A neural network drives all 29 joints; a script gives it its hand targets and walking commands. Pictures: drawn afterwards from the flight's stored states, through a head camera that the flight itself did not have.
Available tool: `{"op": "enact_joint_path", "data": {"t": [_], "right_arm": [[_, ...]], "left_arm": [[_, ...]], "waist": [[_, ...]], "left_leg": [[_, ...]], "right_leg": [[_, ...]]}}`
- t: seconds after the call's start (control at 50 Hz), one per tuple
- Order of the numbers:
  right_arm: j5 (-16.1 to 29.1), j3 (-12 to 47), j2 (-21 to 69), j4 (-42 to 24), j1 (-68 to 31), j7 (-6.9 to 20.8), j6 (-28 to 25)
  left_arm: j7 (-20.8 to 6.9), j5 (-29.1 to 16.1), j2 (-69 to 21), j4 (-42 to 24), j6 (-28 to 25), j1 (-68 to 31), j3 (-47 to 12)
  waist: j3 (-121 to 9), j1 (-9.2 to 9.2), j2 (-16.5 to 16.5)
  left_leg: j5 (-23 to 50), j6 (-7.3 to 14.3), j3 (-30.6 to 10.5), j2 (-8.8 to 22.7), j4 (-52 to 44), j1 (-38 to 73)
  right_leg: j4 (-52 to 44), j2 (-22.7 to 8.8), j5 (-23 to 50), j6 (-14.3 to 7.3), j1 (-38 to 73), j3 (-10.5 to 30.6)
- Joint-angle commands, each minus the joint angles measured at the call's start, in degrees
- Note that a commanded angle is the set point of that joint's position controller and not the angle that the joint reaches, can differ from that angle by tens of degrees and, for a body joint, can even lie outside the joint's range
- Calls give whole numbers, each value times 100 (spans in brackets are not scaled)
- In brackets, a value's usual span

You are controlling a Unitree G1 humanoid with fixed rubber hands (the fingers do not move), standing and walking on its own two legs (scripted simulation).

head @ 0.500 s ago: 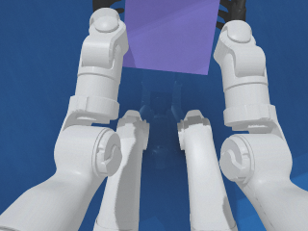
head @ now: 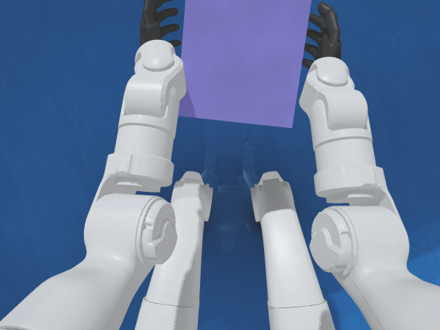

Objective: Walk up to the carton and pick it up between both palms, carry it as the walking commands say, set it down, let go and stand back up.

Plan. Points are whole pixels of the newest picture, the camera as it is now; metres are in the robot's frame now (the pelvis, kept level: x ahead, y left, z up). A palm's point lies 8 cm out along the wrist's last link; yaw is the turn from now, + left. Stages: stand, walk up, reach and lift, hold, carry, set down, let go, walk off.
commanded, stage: reach and lift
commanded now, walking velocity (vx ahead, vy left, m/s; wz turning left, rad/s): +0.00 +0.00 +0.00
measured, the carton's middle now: (234, 64) +0.53 +0.00 -0.15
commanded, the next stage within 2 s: none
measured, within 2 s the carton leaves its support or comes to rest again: neither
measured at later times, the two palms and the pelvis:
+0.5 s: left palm (138, 36) +0.50 +0.11 +0.02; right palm (344, 58) +0.48 -0.13 +0.00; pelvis +0.01 +0.00 +0.06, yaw +0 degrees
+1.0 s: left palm (104, 20) +0.47 +0.11 +0.09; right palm (374, 50) +0.45 -0.13 +0.07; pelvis +0.02 +0.00 +0.12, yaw +0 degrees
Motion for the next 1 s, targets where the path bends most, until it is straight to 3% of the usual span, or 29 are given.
{"op": "enact_joint_path", "data": {"t": [0.0, 0.5, 0.74, 0.98], "right_arm": [[1165, 3509, 6722, -883, -5456, 2193, -344], [1075, 3658, 6980, -882, -4634, 2223, -455], [999, 3838, 7164, -965, -4119, 2246, -552], [874, 3951, 7267, -983, -3482, 2319, -647]], "left_arm": [[-2370, -1288, -7085, -91, -182, -3947, -3240], [-2456, -1163, -7335, -37, -282, -3057, -3348], [-2533, -1085, -7435, -83, -383, -2466, -3463], [-2578, -1016, -7596, -186, -464, -1933, -3660]], "waist": [[-13167, -115, -139], [-12417, -40, -178], [-11954, 37, -226], [-11519, -46, -142]], "left_leg": [[672, 326, 1085, -241, -1398, 3671], [781, 415, 863, -120, -2725, 4950], [1109, 457, 816, -90, -3401, 5558], [1378, 442, 760, -37, -4103, 6259]], "right_leg": [[-1394, 268, 549, -292, 3342, -1082], [-2720, 182, 584, -310, 4424, -817], [-3414, 103, 981, -308, 5201, -710], [-4083, 32, 1345, -343, 5879, -676]]}}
